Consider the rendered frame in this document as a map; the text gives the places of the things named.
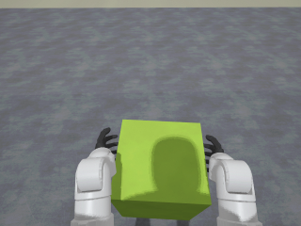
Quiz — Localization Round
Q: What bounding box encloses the robot right hand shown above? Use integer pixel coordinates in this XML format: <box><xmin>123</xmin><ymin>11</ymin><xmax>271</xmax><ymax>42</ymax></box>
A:
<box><xmin>203</xmin><ymin>135</ymin><xmax>224</xmax><ymax>172</ymax></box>

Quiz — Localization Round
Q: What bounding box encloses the carton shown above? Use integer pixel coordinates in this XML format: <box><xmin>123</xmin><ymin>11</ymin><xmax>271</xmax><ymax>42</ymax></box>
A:
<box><xmin>110</xmin><ymin>120</ymin><xmax>212</xmax><ymax>220</ymax></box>

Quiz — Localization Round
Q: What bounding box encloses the robot left forearm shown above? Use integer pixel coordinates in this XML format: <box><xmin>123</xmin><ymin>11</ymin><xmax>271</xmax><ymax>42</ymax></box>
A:
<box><xmin>71</xmin><ymin>147</ymin><xmax>117</xmax><ymax>226</ymax></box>

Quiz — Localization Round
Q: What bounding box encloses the robot left hand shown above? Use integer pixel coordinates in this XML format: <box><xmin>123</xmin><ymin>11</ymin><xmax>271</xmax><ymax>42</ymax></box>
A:
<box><xmin>94</xmin><ymin>127</ymin><xmax>119</xmax><ymax>160</ymax></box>

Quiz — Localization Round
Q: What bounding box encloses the robot right forearm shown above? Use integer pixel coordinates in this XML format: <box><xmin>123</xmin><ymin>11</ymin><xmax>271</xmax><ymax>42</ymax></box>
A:
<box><xmin>209</xmin><ymin>153</ymin><xmax>262</xmax><ymax>226</ymax></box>

